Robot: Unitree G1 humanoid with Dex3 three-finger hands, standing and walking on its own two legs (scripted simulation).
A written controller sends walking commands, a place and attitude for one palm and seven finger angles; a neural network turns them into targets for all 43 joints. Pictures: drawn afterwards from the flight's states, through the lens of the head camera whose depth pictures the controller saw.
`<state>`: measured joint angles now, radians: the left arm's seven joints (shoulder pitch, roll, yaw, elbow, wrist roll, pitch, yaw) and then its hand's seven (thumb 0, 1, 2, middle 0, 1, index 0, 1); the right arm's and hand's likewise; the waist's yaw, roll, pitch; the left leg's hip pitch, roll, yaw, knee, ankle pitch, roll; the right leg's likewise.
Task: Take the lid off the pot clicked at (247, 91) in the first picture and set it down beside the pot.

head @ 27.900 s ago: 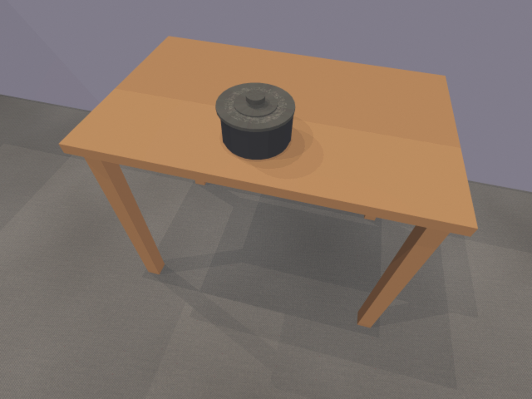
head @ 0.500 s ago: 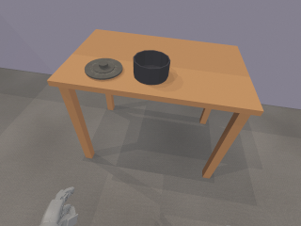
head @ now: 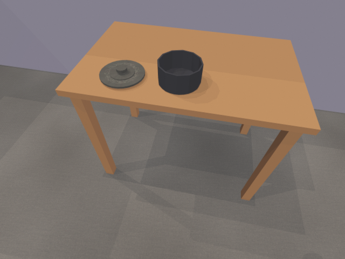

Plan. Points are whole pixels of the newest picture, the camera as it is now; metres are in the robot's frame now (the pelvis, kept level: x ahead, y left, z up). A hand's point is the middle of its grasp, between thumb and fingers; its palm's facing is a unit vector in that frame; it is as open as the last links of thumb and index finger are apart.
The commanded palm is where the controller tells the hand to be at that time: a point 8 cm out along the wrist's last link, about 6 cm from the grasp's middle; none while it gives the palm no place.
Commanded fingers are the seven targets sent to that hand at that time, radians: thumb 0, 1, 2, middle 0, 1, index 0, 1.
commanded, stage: stop stepping back and stand still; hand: left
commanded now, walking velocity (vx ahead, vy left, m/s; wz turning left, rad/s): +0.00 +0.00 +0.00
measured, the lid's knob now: (121, 68) +0.78 +0.25 -0.02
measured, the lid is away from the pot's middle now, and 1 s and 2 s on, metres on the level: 0.24 0.24 0.24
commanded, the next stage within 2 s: let the arm hang, fingers relaxed in 0.44 s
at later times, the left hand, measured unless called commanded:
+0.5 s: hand out of the picture +0.06 +0.18 -0.18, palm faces +0.03 -0.98 -0.19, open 7.3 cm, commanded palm none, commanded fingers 0.00 0.90 0.90 -0.20 -0.30 -0.20 -0.30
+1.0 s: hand out of the picture +0.04 +0.18 -0.18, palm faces +0.02 -0.98 -0.18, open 7.3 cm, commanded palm none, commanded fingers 0.00 0.90 0.90 -0.20 -0.30 -0.20 -0.30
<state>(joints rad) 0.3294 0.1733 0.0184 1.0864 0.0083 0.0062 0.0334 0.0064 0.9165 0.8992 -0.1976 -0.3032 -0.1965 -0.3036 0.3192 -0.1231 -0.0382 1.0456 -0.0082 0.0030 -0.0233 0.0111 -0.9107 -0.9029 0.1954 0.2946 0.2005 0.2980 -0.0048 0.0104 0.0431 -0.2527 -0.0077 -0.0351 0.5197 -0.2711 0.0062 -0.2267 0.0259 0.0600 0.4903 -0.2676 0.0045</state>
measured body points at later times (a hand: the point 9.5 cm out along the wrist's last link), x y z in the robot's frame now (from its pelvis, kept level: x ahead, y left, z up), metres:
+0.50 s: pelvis +0.02 +0.00 +0.00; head +0.04 +0.01 +0.45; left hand +0.06 +0.23 -0.16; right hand +0.03 -0.23 -0.15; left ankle +0.00 +0.12 -0.74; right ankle +0.00 -0.13 -0.74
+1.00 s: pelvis +0.03 +0.01 +0.00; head +0.05 +0.02 +0.45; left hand +0.04 +0.23 -0.16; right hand +0.02 -0.21 -0.15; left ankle +0.00 +0.12 -0.74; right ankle +0.00 -0.13 -0.74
